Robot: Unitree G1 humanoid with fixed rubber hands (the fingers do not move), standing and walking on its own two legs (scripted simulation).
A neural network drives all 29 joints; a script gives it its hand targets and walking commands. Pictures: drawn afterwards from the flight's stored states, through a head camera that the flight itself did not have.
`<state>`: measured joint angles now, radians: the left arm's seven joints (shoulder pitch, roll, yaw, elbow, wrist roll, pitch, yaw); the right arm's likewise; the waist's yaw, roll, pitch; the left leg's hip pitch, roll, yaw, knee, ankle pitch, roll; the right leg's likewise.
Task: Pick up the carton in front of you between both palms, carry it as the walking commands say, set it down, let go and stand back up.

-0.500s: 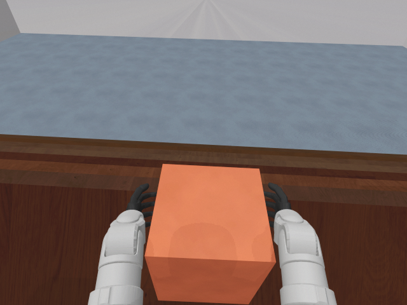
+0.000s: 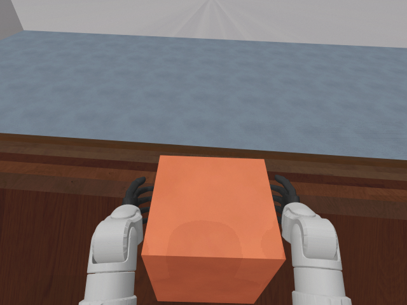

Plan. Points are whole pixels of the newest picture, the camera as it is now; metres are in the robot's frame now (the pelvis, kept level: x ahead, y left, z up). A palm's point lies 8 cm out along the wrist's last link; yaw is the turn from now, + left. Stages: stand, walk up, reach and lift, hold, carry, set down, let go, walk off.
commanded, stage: carry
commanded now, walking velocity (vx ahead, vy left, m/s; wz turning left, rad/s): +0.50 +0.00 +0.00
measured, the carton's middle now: (208, 232) +0.29 +0.00 +0.02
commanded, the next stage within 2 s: none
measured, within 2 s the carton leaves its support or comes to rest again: neither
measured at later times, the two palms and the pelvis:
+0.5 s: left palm (139, 133) +0.55 +0.18 +0.08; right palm (250, 134) +0.54 -0.12 +0.08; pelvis +0.28 +0.04 -0.01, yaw -2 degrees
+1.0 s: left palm (157, 73) +0.88 +0.18 +0.11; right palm (238, 74) +0.89 -0.12 +0.11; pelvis +0.52 +0.03 -0.01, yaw +0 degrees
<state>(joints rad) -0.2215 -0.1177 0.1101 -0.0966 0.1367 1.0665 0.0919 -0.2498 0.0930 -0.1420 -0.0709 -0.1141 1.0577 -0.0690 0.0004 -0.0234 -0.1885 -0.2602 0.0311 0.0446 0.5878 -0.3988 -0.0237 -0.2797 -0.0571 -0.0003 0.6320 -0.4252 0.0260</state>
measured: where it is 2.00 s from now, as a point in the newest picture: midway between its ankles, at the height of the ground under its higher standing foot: (191, 265)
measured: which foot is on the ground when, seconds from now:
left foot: down 0.00-0.14, up 0.16-0.42, down 0.44-0.94, up 0.96-1.00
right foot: down 0.00-0.04, up 0.06-0.12, down 0.14-0.46, up 0.48-0.88, down 0.90-1.00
